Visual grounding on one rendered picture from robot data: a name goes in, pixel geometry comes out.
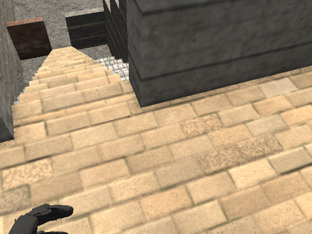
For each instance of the stairs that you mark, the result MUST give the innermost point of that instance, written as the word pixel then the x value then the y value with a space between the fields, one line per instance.
pixel 67 70

